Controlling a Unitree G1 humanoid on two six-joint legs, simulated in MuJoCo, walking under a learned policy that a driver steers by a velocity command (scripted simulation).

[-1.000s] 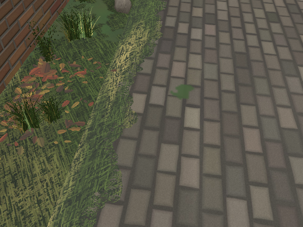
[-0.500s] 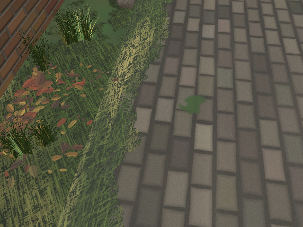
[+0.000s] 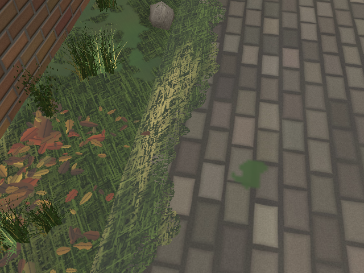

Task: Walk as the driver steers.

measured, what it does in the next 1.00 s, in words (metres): walks ahead: right foot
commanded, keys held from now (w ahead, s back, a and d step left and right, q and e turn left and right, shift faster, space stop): w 0.68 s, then w+e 0.32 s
